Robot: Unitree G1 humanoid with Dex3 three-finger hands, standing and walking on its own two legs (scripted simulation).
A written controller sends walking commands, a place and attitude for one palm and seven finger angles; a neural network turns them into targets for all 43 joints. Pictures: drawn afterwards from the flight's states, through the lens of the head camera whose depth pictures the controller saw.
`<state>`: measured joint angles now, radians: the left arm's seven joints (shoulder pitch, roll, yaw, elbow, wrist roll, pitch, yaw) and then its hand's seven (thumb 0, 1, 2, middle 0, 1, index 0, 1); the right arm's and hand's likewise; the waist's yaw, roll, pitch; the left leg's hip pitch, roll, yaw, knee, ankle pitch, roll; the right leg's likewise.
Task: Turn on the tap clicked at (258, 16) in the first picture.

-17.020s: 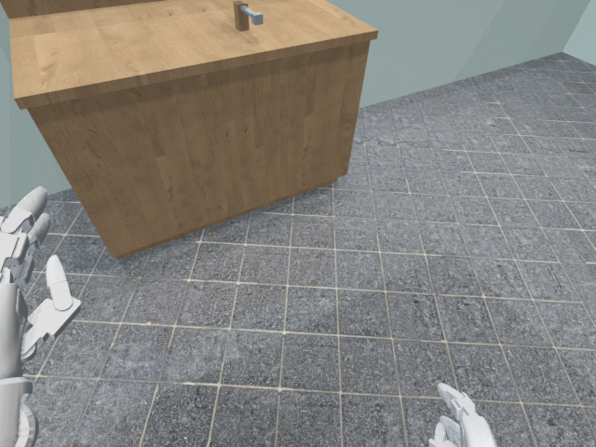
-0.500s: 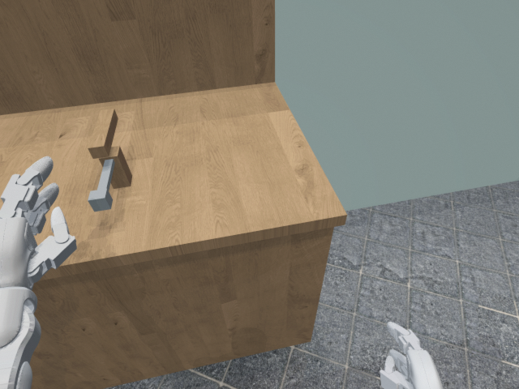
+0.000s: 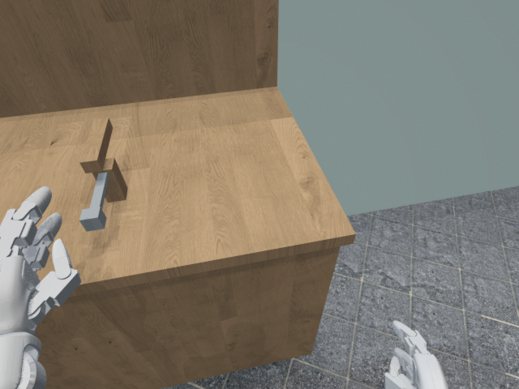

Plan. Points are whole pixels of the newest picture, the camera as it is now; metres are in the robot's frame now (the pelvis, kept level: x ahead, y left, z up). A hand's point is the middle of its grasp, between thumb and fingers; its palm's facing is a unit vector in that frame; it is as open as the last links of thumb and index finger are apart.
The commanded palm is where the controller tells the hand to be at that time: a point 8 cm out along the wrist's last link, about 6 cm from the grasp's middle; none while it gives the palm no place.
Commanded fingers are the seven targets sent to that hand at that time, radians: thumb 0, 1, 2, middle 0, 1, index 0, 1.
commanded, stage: turn the palm inward beside the body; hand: left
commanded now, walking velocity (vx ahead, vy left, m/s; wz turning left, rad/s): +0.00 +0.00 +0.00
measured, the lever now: (93, 219) +0.33 +0.32 +0.10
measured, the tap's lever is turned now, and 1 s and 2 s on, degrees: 0 0 0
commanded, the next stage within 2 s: reach beside the lever's end, fingers flat in 1.08 s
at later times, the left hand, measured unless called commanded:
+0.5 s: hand (71, 311) +0.16 +0.23 +0.15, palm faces +0.47 -0.87 -0.15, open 7.4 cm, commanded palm +0.10 +0.27 +0.16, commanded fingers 0.00 0.90 0.90 -0.20 -0.30 -0.20 -0.30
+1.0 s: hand (86, 311) +0.16 +0.21 +0.15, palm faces +0.48 -0.87 -0.12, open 7.4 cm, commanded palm +0.11 +0.26 +0.16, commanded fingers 0.00 0.90 0.90 -0.20 -0.30 -0.20 -0.30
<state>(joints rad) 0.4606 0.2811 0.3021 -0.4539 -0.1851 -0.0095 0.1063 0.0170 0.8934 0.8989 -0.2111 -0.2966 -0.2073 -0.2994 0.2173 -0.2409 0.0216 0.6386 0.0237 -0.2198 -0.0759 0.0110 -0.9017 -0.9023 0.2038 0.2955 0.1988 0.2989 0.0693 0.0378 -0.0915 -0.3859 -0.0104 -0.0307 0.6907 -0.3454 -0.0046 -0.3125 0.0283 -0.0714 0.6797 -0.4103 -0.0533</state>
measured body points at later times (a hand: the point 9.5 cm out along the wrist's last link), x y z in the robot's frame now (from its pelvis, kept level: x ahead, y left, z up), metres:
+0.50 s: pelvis -0.02 +0.00 +0.00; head -0.05 -0.02 +0.45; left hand +0.13 +0.27 +0.16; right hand +0.18 -0.21 -0.07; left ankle +0.01 +0.12 -0.72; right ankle -0.03 -0.08 -0.72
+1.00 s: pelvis -0.02 -0.02 +0.00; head -0.05 -0.05 +0.45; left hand +0.13 +0.26 +0.16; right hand +0.19 -0.23 -0.07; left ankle +0.01 +0.12 -0.72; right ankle -0.03 -0.08 -0.72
